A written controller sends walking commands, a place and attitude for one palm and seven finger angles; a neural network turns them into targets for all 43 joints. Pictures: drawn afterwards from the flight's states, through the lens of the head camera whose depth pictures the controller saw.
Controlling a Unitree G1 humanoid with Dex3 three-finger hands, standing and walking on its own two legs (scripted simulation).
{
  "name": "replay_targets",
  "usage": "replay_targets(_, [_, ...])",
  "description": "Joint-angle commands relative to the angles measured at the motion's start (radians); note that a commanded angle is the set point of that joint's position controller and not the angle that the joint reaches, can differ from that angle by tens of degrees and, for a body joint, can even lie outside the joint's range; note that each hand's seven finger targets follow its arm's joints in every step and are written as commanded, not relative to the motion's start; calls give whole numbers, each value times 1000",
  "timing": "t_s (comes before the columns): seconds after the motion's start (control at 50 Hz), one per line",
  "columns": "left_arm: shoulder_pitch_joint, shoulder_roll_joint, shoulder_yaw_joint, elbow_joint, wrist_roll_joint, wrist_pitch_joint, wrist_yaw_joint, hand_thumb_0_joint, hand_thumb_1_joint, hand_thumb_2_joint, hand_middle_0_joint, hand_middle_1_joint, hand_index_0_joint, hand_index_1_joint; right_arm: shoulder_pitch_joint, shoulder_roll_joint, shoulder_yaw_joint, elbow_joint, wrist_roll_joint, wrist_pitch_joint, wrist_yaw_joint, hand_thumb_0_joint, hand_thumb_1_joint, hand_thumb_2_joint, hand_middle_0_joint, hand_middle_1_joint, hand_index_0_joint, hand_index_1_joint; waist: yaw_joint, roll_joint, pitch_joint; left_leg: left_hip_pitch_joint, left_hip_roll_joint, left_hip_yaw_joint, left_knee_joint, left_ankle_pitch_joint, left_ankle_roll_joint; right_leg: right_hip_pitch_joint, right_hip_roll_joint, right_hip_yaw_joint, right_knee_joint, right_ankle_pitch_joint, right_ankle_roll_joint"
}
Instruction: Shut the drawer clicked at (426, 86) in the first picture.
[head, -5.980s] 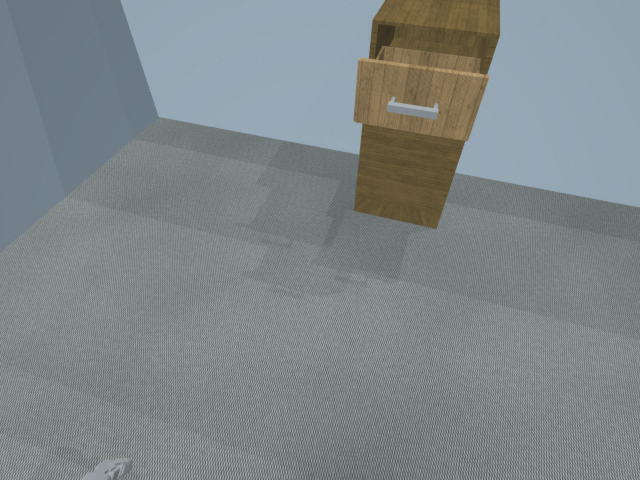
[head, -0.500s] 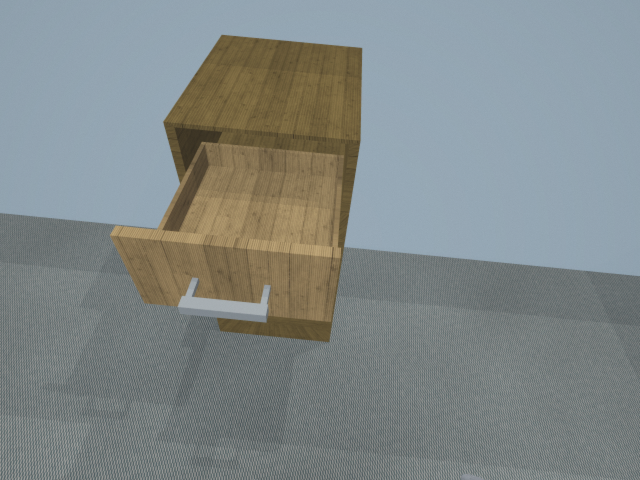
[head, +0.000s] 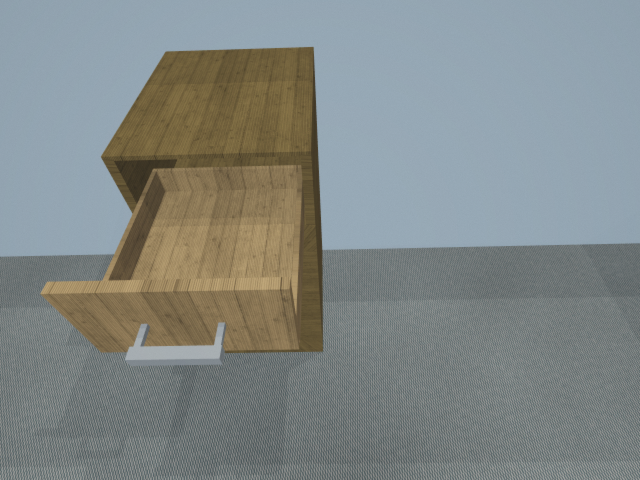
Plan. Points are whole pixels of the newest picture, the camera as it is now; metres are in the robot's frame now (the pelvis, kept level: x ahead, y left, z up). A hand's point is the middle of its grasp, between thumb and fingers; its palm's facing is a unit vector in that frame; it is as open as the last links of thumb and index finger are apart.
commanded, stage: come to a stop and stand still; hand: left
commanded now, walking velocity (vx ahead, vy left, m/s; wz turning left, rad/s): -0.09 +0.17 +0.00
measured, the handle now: (179, 342) +0.31 +0.23 -0.04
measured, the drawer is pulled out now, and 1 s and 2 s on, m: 0.29 0.29 0.29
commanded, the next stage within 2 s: look again from close up in 0.98 s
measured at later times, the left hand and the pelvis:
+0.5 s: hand out of the picture -0.03 +0.22 -0.17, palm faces +0.07 -0.97 -0.22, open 7.4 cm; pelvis -0.05 +0.04 +0.00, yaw +0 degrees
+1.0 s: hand out of the picture -0.10 +0.18 -0.17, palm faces +0.04 -0.99 -0.15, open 7.4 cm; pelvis -0.08 +0.02 +0.01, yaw +0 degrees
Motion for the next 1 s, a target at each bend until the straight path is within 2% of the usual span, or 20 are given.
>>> replay_targets(0.0, [40,190,47,-50,4,-8,14,0,900,900,-200,-300,-200,-300,48,-67,-18,-48,-7,12,-1,0,-900,-900,200,300,200,300,38,-219,-48,-83,-4,-53,201,-163,-9,70,-301,263,-238,459,-164])
replay_targets(0.06, [30,197,66,-64,12,-3,21,0,900,900,-200,-300,-200,-300,34,-66,-23,-62,-6,17,-1,0,-900,-900,200,300,200,300,55,-220,-48,-151,-12,-101,325,-215,-11,112,-313,247,-217,541,-194])
replay_targets(0.1, [19,203,73,-74,15,1,22,0,900,900,-200,-300,-200,-300,43,-61,-25,-72,-1,16,1,0,-900,-900,200,300,200,300,52,-214,-72,-142,-14,-103,275,-222,-15,139,-304,222,-198,554,-190])
replay_targets(0.16, [-7,210,77,-87,15,8,17,0,900,900,-200,-300,-200,-300,84,-46,-20,-65,-1,4,1,0,-900,-900,200,300,200,300,36,-209,-104,-57,-29,-69,82,-113,-18,125,-260,198,-168,425,-147])
replay_targets(0.2, [-30,191,70,-89,6,13,12,0,900,900,-200,-300,-200,-300,141,-39,-18,-41,-2,-7,1,0,-900,-900,200,300,200,300,7,-185,-113,113,-39,-45,-118,62,-10,20,-198,159,-138,222,-84])
replay_targets(0.22, [-35,164,61,-96,-1,19,8,0,900,900,-200,-300,-200,-300,153,-68,-17,-40,-5,-14,-1,0,-900,-900,200,300,200,300,4,-92,-107,156,2,-84,-173,73,1,-46,-142,124,-90,77,-44])
replay_targets(0.24, [-30,114,51,-111,-5,26,4,0,900,900,-200,-300,-200,-300,130,-121,-25,-58,-15,-22,-1,0,-900,-900,200,300,200,300,11,105,-74,103,144,-266,-265,77,52,-115,-48,50,10,-63,3])
replay_targets(0.26, [-52,86,46,-118,-3,30,3,0,900,900,-200,-300,-200,-300,67,-160,-28,-87,-19,-20,-5,0,-900,-900,200,300,200,300,19,219,-8,-55,254,-357,-341,80,116,-94,-2,4,117,-168,29])
replay_targets(0.28, [-57,96,48,-112,1,30,0,0,900,900,-200,-300,-200,-300,7,-152,-18,-103,-23,-20,-7,0,-900,-900,200,300,200,300,36,145,14,-148,255,-338,-355,46,156,-39,-3,44,207,-179,24])
replay_targets(0.3, [-40,94,47,-99,8,39,2,0,900,900,-200,-300,-200,-300,-29,-134,-14,-100,-21,-30,-11,0,-900,-900,200,300,200,300,50,229,26,-158,230,-313,-373,87,161,-46,-8,62,271,-194,23])
replay_targets(0.36, [10,86,38,-59,5,32,-5,0,900,900,-200,-300,-200,-300,-40,-116,-1,-89,-19,-29,-19,0,-900,-900,200,300,200,300,56,144,28,-55,173,-219,-294,237,162,-82,2,64,302,-165,23])
replay_targets(0.42, [15,63,18,-53,-1,14,-4,0,900,900,-200,-300,-200,-300,10,-123,-4,-61,-18,-33,-19,0,-900,-900,200,300,200,300,35,107,-15,99,178,-205,-231,418,168,-71,-5,33,106,-167,37])
replay_targets(0.46, [56,68,11,-29,-4,2,0,0,900,900,-200,-300,-200,-300,42,-121,-4,-37,-10,-35,-19,0,-900,-900,200,300,200,300,38,64,-54,129,151,-195,-162,465,137,34,-3,31,-111,-10,39])
replay_targets(0.52, [72,126,8,0,-2,-21,7,0,900,900,-200,-300,-200,-300,47,-66,7,-36,6,-39,-12,0,-900,-900,200,300,200,300,6,-80,-48,64,46,-118,-124,228,34,104,-133,180,-203,330,-21])
replay_targets(0.54, [65,126,2,1,-4,-21,5,0,900,900,-200,-300,-200,-300,46,-58,10,-27,4,-37,-8,0,-900,-900,200,300,200,300,2,-51,-38,92,36,-114,-149,186,27,68,-140,170,-202,287,-33])
replay_targets(0.56, [52,123,4,8,-5,-27,4,0,900,900,-200,-300,-200,-300,48,-61,11,-17,-1,-29,-9,0,-900,-900,200,300,200,300,-4,-164,-48,110,41,-108,-137,170,17,53,-113,176,-216,239,-34])
replay_targets(0.6, [46,107,-5,10,-6,-25,4,0,900,900,-200,-300,-200,-300,53,-70,11,-5,-3,-24,-8,0,-900,-900,200,300,200,300,-5,-196,2,124,43,-104,-161,122,18,-5,-102,167,-267,95,-30])
replay_targets(0.66, [65,91,-7,17,-7,-21,3,0,900,900,-200,-300,-200,-300,58,-66,21,17,-5,-28,-6,0,-900,-900,200,300,200,300,4,-101,49,111,50,-116,-198,120,26,-30,-75,163,-288,-34,-17])
replay_targets(0.76, [101,92,-4,26,-7,-17,3,0,900,900,-200,-300,-200,-300,82,-54,26,34,-7,-25,-4,0,-900,-900,200,300,200,300,12,-33,76,66,42,-112,-219,37,26,-35,-65,165,-309,-125,-13])
replay_targets(0.98, [139,59,-3,37,-10,-22,2,0,900,900,-200,-300,-200,-300,150,-24,28,54,-8,-36,-12,0,-900,-900,200,300,200,300,18,-17,51,22,49,-128,-224,40,28,5,-57,140,-279,-69,-16])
